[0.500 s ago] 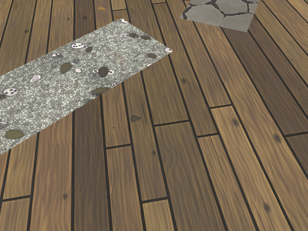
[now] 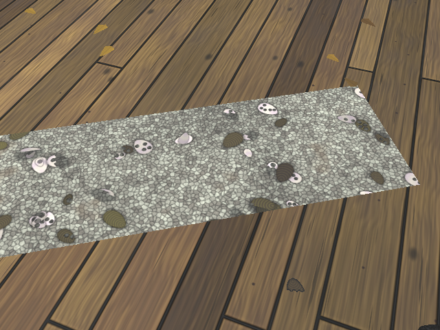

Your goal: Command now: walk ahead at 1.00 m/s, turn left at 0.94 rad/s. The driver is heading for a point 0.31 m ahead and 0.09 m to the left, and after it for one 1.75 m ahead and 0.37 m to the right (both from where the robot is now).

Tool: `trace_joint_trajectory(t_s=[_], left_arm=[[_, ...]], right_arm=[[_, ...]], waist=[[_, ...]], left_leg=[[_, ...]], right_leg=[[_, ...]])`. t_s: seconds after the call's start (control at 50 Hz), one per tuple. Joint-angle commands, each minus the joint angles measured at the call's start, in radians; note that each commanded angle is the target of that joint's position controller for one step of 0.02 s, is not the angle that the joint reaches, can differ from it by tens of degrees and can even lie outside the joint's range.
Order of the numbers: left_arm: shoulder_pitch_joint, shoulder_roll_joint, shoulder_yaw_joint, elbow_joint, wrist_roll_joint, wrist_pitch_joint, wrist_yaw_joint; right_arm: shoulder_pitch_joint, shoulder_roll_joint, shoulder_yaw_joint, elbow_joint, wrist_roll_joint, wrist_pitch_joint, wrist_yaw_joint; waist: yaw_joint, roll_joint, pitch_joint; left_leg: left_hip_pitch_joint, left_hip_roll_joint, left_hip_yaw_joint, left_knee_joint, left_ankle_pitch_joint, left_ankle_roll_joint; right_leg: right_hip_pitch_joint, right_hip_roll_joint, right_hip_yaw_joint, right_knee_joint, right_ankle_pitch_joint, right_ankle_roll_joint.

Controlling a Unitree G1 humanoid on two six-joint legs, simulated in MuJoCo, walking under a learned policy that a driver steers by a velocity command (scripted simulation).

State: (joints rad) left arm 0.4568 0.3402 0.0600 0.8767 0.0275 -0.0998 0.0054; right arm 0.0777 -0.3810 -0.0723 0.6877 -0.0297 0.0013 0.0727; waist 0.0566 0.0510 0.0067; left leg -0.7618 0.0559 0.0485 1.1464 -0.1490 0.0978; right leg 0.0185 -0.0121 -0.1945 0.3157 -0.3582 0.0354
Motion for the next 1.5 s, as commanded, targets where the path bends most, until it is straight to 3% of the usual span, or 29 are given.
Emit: trace_joint_trajectory(t_s=[0.02,0.1,0.14,0.16,0.18,0.2,0.22,0.24,0.28,0.34,0.42,0.5,0.58,0.6,0.62,0.64,0.66,0.7,0.88,1.08,1.12,1.14,1.16,1.22,1.28,1.36,1.46,1.48,1.5], left_arm=[[-0.127,0.034,-0.012,-0.069,-0.002,-0.034,0.000],[-0.052,0.150,0.012,-0.058,0.001,-0.014,0.022],[-0.089,0.169,0.009,-0.069,0.000,0.006,0.032],[-0.080,0.133,0.003,-0.058,-0.002,0.010,0.016],[0.064,0.007,-0.028,-0.100,-0.007,0.006,0.013],[0.070,0.077,-0.022,-0.122,-0.061,0.014,0.028],[-0.030,0.099,-0.020,-0.129,-0.062,0.018,0.035],[-0.053,0.137,-0.001,-0.141,-0.104,-0.008,0.035],[-0.040,0.111,0.011,-0.092,-0.098,0.020,0.043],[-0.021,0.021,0.010,-0.075,-0.070,0.058,0.037],[-0.148,-0.029,0.002,-0.138,-0.050,0.039,0.008],[-0.220,-0.024,0.007,-0.194,-0.044,0.047,-0.038],[-0.038,0.078,0.054,-0.198,-0.038,0.063,-0.058],[0.084,0.120,0.075,-0.177,-0.036,0.060,-0.043],[0.024,0.193,0.083,-0.189,-0.036,0.056,-0.023],[-0.054,0.241,0.084,-0.266,0.018,0.040,-0.023],[-0.139,0.208,0.085,-0.322,0.006,0.043,-0.029],[-0.225,0.121,0.063,-0.348,-0.046,0.061,-0.015],[-0.241,0.141,0.082,-0.395,-0.045,0.138,0.050],[-0.312,0.142,0.083,-0.437,-0.049,0.161,0.030],[-0.260,0.084,0.063,-0.428,-0.057,0.163,0.022],[-0.242,0.066,0.053,-0.445,-0.056,0.158,0.021],[-0.244,0.149,0.074,-0.437,-0.034,0.140,0.017],[-0.240,0.118,0.059,-0.363,-0.021,0.146,0.026],[-0.263,0.002,0.009,-0.365,-0.007,0.138,0.017],[-0.348,0.040,0.026,-0.368,-0.041,0.116,0.028],[-0.237,0.048,0.042,-0.292,-0.052,0.087,0.025],[-0.211,0.075,0.052,-0.275,-0.047,0.087,0.024],[-0.209,0.128,0.063,-0.280,-0.024,0.093,0.027]], right_arm=[[-0.107,0.059,0.051,-0.120,0.000,-0.007,0.033],[-0.033,0.008,0.045,-0.084,0.000,-0.010,0.028],[0.327,-0.045,0.017,0.043,-0.030,-0.025,0.002],[0.399,-0.079,-0.002,0.098,-0.031,-0.027,-0.028],[0.319,-0.190,-0.020,0.068,-0.042,-0.027,-0.049],[0.362,-0.183,-0.035,0.020,-0.009,-0.023,-0.059],[0.305,-0.149,-0.028,0.018,0.004,-0.026,-0.073],[0.198,-0.082,-0.007,0.001,0.047,-0.060,-0.048],[0.067,-0.019,0.010,0.013,0.034,-0.099,-0.040],[0.009,0.031,0.018,0.048,0.011,-0.121,-0.040],[-0.029,0.017,0.013,0.052,0.016,-0.100,-0.102],[0.031,-0.013,0.004,0.067,0.033,-0.048,-0.135],[-0.042,-0.032,-0.011,0.025,0.050,-0.002,-0.143],[-0.063,-0.015,-0.006,0.013,0.052,-0.001,-0.135],[-0.003,0.093,0.021,-0.004,0.006,-0.006,-0.111],[0.119,0.075,0.024,-0.028,0.010,-0.013,-0.092],[0.105,-0.024,0.009,-0.013,0.026,-0.029,-0.077],[-0.022,-0.027,0.001,-0.032,0.021,-0.027,-0.083],[-0.061,0.025,-0.007,-0.013,0.036,-0.004,-0.106],[-0.031,-0.035,-0.044,0.000,0.043,-0.059,-0.080],[0.003,-0.076,-0.058,0.007,0.035,-0.054,-0.083],[-0.005,-0.142,-0.063,-0.004,0.006,-0.038,-0.086],[0.012,-0.102,-0.059,-0.010,-0.015,-0.040,-0.085],[-0.028,-0.017,-0.019,-0.033,0.029,-0.026,-0.093],[-0.030,0.019,0.011,-0.016,0.035,-0.012,-0.081],[0.083,-0.125,-0.047,-0.025,0.045,0.020,-0.088],[0.047,-0.092,-0.057,-0.048,0.087,0.030,-0.104],[0.059,-0.067,-0.054,-0.052,0.088,0.032,-0.110],[0.073,-0.014,-0.042,-0.064,0.078,0.032,-0.110]], waist=[[-0.077,-0.096,0.115],[-0.148,-0.135,0.027],[-0.306,-0.133,-0.119],[-0.299,-0.038,-0.129],[-0.130,0.207,-0.230],[-0.199,0.069,-0.509],[-0.183,-0.044,-0.379],[-0.143,-0.098,-0.233],[-0.040,-0.155,-0.069],[0.006,-0.054,0.011],[-0.023,-0.006,-0.014],[-0.073,0.009,-0.053],[0.042,0.030,-0.106],[0.116,-0.042,-0.139],[0.004,-0.322,-0.101],[-0.074,-0.396,-0.290],[-0.035,-0.211,-0.347],[-0.061,0.016,-0.152],[-0.048,-0.142,-0.137],[-0.037,-0.235,-0.115],[-0.025,-0.075,-0.158],[0.005,0.180,-0.129],[-0.015,0.196,-0.117],[-0.029,0.036,-0.059],[-0.018,0.073,-0.034],[-0.098,0.161,-0.049],[-0.031,0.153,-0.113],[-0.032,0.121,-0.143],[-0.045,-0.071,-0.145]], left_leg=[[0.057,0.016,0.043,-0.226,0.136,0.020],[0.350,-0.133,0.168,-0.375,0.092,0.084],[0.794,-0.155,0.027,-0.492,0.130,0.142],[0.977,-0.092,-0.070,-0.606,0.204,0.161],[1.212,0.227,-0.404,-0.439,0.938,0.206],[1.336,0.375,-0.606,-0.526,0.956,0.336],[1.152,0.338,-0.540,-0.636,0.847,0.300],[0.948,0.298,-0.498,-0.742,0.600,0.300],[0.632,0.259,-0.334,-0.823,0.554,0.233],[0.429,0.165,-0.110,-0.898,0.659,0.149],[0.500,0.052,0.113,-0.886,0.664,0.049],[0.698,0.107,0.139,-0.784,0.661,0.026],[0.695,0.144,0.146,-0.453,0.827,0.003],[0.591,0.090,0.139,-0.225,0.623,-0.038],[0.359,-0.083,0.129,0.038,-0.329,-0.099],[0.095,-0.257,-0.092,0.359,-0.553,-0.153],[0.072,-0.178,-0.234,0.372,-0.464,-0.130],[0.058,-0.114,-0.215,0.227,-0.319,-0.120],[0.201,-0.133,-0.217,-0.274,-0.151,-0.188],[0.429,-0.135,-0.231,-0.672,-0.093,-0.145],[0.664,0.043,-0.313,-0.827,0.068,-0.072],[0.700,0.229,-0.534,-0.841,0.237,0.076],[0.628,0.311,-0.665,-0.851,0.239,0.177],[0.576,0.168,-0.467,-0.805,0.153,0.107],[0.540,0.052,-0.380,-0.829,0.110,0.063],[0.659,0.063,-0.515,-0.802,0.155,0.088],[0.632,0.038,-0.591,-0.764,0.162,0.040],[0.521,0.000,-0.549,-0.723,0.079,-0.003],[0.333,-0.083,-0.417,-0.550,-0.137,-0.060]], right_leg=[[-0.125,-0.193,-0.004,-0.202,0.589,-0.063],[-0.015,-0.211,-0.075,0.040,1.369,-0.030],[-0.160,-0.238,-0.024,0.481,1.338,-0.056],[-0.324,-0.114,-0.041,0.833,0.627,-0.051],[-0.602,-0.010,0.024,1.264,-0.274,-0.030],[-0.697,0.015,0.269,1.392,-0.200,-0.043],[-0.708,-0.013,0.273,1.341,-0.088,-0.040],[-0.702,-0.042,0.314,1.234,-0.134,-0.028],[-0.584,-0.110,0.320,1.097,-0.059,-0.004],[-0.486,-0.118,0.290,0.895,0.028,0.018],[-0.498,-0.075,0.173,0.550,0.382,0.016],[-0.530,-0.035,0.113,0.351,0.470,-0.009],[-0.352,0.046,0.081,0.298,0.273,-0.115],[-0.173,0.050,0.143,0.178,0.408,-0.163],[-0.056,-0.106,0.413,0.204,0.966,-0.234],[0.142,-0.307,0.975,0.089,0.821,-0.501],[0.138,-0.318,0.977,0.015,0.560,-0.476],[-0.081,-0.213,0.788,-0.015,0.313,-0.353],[-0.211,-0.047,0.678,0.018,0.250,-0.215],[-0.205,0.000,0.850,0.116,0.245,-0.182],[-0.339,0.107,0.741,0.300,-0.127,-0.116],[-0.509,0.237,0.501,0.496,-0.294,-0.061],[-0.556,0.189,0.467,0.727,-0.280,-0.010],[-0.540,0.151,0.431,0.908,-0.149,0.041],[-0.440,0.072,0.298,0.658,-0.116,0.070],[-0.400,0.101,0.268,0.377,-0.134,0.072],[-0.188,0.094,0.295,0.008,0.113,0.002],[-0.044,0.026,0.314,-0.015,0.191,-0.024],[0.065,-0.157,0.462,-0.001,0.307,-0.109]])
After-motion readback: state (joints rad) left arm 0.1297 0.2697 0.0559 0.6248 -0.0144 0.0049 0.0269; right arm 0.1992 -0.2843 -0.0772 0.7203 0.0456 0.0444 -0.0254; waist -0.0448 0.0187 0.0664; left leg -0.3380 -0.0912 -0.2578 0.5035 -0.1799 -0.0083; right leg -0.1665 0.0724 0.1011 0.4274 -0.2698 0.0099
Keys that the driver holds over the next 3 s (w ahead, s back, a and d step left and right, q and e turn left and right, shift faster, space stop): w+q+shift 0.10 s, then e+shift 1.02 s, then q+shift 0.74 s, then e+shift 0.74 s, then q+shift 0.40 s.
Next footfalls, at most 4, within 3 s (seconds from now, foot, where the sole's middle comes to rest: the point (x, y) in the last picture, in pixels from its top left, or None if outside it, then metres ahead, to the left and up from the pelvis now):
0.16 left None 0.35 0.05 -0.77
0.60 right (270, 289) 0.61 -0.08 -0.77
1.12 left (219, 257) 0.71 0.09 -0.77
1.48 right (270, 315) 0.53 -0.08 -0.77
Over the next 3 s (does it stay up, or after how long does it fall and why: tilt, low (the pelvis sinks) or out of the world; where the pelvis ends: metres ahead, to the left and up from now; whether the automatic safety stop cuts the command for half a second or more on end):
stays up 0.67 0.02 0.00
